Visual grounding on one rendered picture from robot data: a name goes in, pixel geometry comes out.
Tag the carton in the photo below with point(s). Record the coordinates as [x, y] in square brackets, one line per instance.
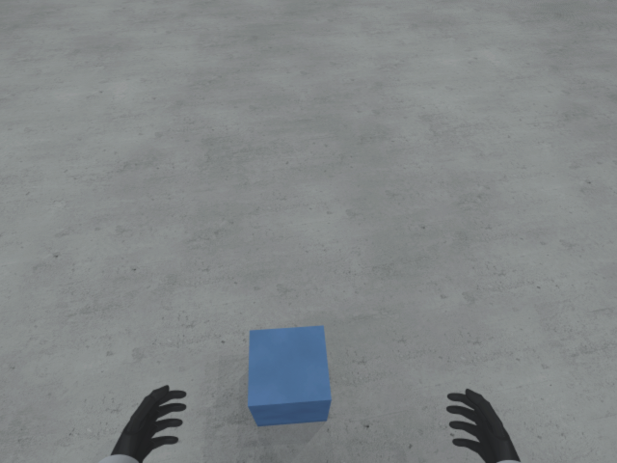
[288, 376]

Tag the left robot hand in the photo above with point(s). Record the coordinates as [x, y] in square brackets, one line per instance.
[136, 438]

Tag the right robot hand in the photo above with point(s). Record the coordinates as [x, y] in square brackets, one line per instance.
[495, 443]

